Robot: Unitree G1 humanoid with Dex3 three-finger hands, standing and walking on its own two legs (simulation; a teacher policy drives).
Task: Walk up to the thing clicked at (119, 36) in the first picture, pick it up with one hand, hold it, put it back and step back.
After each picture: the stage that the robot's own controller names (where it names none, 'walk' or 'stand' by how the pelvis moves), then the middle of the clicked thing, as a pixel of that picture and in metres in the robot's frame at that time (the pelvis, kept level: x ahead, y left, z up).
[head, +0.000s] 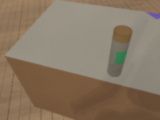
stand; (117, 53) +0.52 -0.13 -0.01
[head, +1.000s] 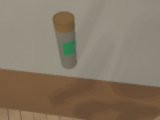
walk; (66, 44) +0.50 +0.10 +0.02
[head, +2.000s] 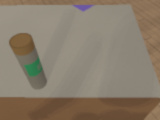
stand; (31, 65) +0.42 +0.23 +0.02
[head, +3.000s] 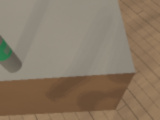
walk; out of the picture +0.49 +0.32 +0.01
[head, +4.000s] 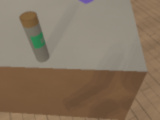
stand; (36, 39) +0.61 +0.25 +0.01
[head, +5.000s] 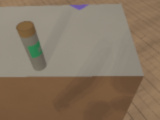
stand; (33, 48) +0.58 +0.25 -0.01
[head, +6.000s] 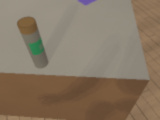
walk; (34, 45) +0.56 +0.24 +0.00
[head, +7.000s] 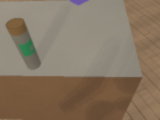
stand; (25, 46) +0.56 +0.27 +0.01
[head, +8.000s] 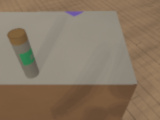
stand; (25, 55) +0.55 +0.28 -0.01
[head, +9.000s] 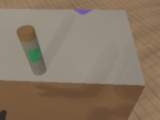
rise first; (33, 52) +0.55 +0.26 -0.01
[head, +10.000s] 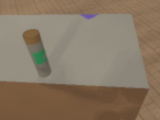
go down; (38, 55) +0.56 +0.26 -0.01
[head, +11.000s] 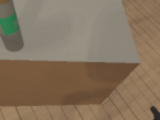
go down; (6, 21) +0.55 +0.24 +0.05
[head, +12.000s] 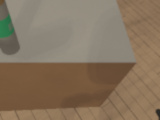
approach; (1, 24) +0.55 +0.25 +0.06
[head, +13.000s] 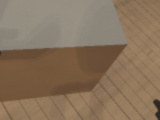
close in; out of the picture +0.56 +0.28 +0.09
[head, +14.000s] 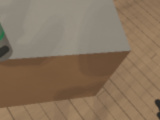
lift; out of the picture +0.50 +0.24 +0.08
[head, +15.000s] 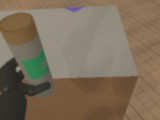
lift; (33, 62) +0.33 +0.15 +0.19
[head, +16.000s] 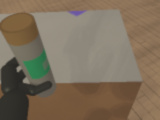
hold; (34, 62) +0.32 +0.15 +0.19
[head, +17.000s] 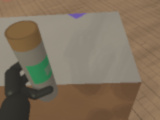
hold; (37, 67) +0.32 +0.14 +0.18
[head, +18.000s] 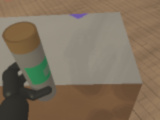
crouch; (35, 68) +0.32 +0.15 +0.18
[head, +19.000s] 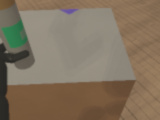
crouch; (12, 33) +0.43 +0.21 +0.21
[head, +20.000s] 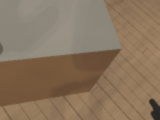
lower; out of the picture +0.51 +0.25 +0.08
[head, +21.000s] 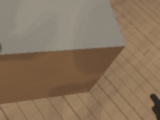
lower; out of the picture +0.51 +0.24 +0.09
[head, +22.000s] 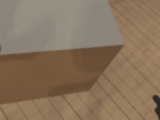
lower; out of the picture +0.50 +0.24 +0.09
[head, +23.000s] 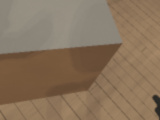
lower; out of the picture +0.51 +0.25 +0.09
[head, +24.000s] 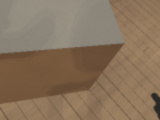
loosen; out of the picture +0.51 +0.25 +0.10
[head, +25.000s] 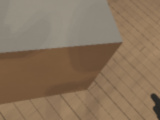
withdraw; out of the picture +0.51 +0.25 +0.10
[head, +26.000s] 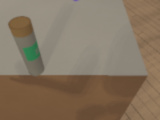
sink last; (29, 49) +0.49 +0.23 +0.05
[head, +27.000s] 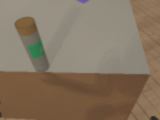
stand; (34, 48) +0.52 +0.25 +0.04
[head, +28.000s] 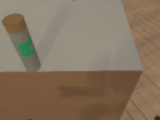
stand; (24, 46) +0.52 +0.26 +0.06
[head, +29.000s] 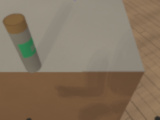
stand; (25, 46) +0.51 +0.25 +0.06
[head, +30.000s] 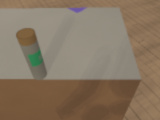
stand; (33, 56) +0.52 +0.24 +0.00
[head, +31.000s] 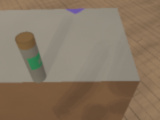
stand; (32, 59) +0.51 +0.24 -0.01
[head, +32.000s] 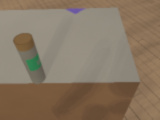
stand; (31, 61) +0.50 +0.24 -0.01
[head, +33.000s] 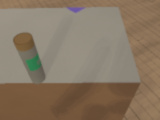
walk; (31, 60) +0.50 +0.24 -0.01
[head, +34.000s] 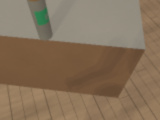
walk; (40, 15) +0.66 +0.21 +0.02
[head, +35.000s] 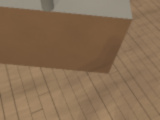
walk; out of the picture +0.86 +0.23 +0.00
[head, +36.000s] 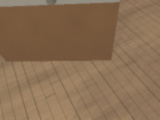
stand; out of the picture +1.11 +0.30 +0.01
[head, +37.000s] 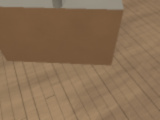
stand; out of the picture +1.13 +0.21 -0.01
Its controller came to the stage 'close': yes
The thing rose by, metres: 0.21
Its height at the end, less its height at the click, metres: +0.00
